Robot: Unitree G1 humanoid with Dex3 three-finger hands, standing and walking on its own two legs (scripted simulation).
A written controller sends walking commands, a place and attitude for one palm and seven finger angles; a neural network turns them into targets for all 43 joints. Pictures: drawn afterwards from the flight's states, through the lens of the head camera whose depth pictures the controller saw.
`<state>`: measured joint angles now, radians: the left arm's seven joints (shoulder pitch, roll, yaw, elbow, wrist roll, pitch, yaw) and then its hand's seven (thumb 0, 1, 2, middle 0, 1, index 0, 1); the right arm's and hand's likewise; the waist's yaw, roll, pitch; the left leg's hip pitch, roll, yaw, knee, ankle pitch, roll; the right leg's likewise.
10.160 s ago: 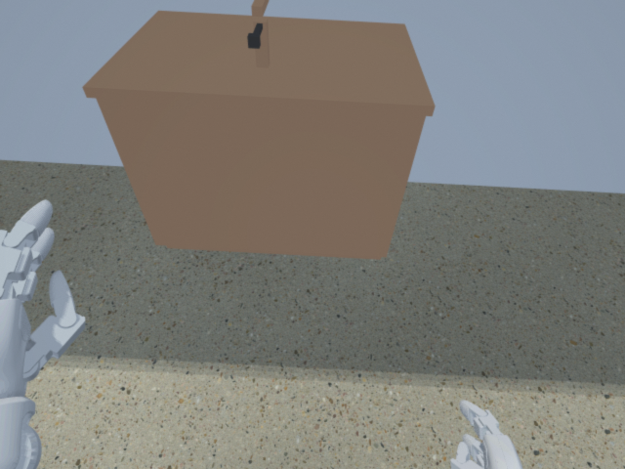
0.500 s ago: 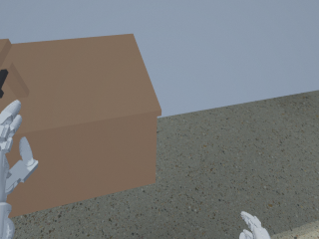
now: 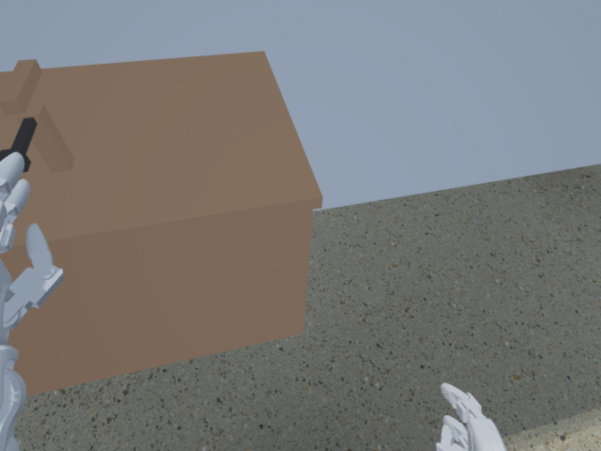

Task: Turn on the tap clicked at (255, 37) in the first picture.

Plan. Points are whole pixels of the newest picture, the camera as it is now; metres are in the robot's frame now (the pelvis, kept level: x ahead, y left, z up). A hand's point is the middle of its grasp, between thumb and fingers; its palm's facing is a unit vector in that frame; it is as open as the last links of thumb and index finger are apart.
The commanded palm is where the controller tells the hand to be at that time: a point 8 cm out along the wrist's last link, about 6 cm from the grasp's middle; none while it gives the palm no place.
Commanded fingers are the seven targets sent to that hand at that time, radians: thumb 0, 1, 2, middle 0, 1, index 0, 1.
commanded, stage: look again from close up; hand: left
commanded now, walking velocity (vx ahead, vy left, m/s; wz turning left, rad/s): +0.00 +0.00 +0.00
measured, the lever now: (14, 161) +0.46 +0.49 +0.10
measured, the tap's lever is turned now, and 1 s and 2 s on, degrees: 0 0 0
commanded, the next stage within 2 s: shuffle to correct the standing spot in 0.04 s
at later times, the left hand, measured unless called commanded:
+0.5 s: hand (52, 237) +0.29 +0.30 +0.16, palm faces +0.36 -0.86 -0.37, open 7.4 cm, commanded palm +0.22 +0.34 +0.17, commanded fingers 0.00 0.90 0.90 -0.20 -0.30 -0.20 -0.30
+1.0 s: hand (55, 197) +0.33 +0.32 +0.17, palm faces +0.29 -0.82 -0.49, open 7.4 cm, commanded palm +0.27 +0.37 +0.17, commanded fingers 0.00 0.90 0.90 -0.20 -0.30 -0.20 -0.30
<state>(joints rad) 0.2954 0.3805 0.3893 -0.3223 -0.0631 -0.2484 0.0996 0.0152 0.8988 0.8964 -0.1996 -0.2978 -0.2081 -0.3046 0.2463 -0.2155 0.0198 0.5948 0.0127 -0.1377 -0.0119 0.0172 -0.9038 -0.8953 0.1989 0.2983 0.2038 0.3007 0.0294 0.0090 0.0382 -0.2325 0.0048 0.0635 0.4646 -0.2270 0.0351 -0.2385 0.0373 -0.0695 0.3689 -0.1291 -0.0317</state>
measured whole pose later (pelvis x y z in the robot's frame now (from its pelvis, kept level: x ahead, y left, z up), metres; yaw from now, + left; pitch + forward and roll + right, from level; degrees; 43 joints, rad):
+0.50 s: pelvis +0.06 +0.06 -0.01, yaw +0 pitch -1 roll -2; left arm 0.38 0.38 0.36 -0.46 -0.05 -0.23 0.08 0.01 0.89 0.90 -0.21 -0.30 -0.21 -0.31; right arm 0.17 -0.20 0.03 0.52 -0.02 -0.12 0.01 0.02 -0.90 -0.90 0.20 0.30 0.20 0.30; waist 0.02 0.00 0.04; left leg -0.19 -0.07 0.10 0.57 -0.38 0.11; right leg -0.24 -0.03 -0.03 0.56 -0.31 -0.02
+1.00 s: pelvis +0.10 +0.10 -0.02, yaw -3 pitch -1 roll -1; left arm 0.47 0.43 0.43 -0.52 -0.06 -0.26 0.09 0.01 0.89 0.90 -0.21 -0.30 -0.22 -0.31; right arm 0.22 -0.22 -0.01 0.59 0.00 -0.05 0.02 0.02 -0.90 -0.90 0.20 0.30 0.20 0.30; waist -0.02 0.04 0.08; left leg -0.49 -0.06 -0.01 1.15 -0.40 0.01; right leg -0.31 0.02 -0.16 0.63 -0.31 -0.08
